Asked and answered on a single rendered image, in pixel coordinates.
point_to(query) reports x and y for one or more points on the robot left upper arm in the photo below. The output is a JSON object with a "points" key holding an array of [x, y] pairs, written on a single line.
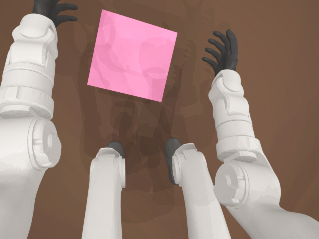
{"points": [[28, 147]]}

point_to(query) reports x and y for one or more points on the carton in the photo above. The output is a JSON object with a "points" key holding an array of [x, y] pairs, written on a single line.
{"points": [[131, 56]]}

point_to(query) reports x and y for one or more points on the left robot forearm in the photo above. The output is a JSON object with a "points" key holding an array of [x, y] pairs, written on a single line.
{"points": [[28, 76]]}

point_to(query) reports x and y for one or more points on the right robot forearm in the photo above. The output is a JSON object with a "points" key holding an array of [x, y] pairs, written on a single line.
{"points": [[236, 140]]}

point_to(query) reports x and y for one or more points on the robot right upper arm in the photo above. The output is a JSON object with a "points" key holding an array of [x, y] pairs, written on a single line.
{"points": [[251, 193]]}

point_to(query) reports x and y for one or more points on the robot right hand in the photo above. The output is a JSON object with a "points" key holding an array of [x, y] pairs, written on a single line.
{"points": [[228, 57]]}

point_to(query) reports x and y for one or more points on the robot left hand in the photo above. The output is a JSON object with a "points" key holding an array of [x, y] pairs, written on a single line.
{"points": [[50, 9]]}

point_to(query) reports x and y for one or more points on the robot left thigh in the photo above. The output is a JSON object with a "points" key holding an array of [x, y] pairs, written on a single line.
{"points": [[103, 209]]}

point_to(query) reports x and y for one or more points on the robot right foot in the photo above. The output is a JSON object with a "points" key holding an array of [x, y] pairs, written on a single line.
{"points": [[170, 148]]}

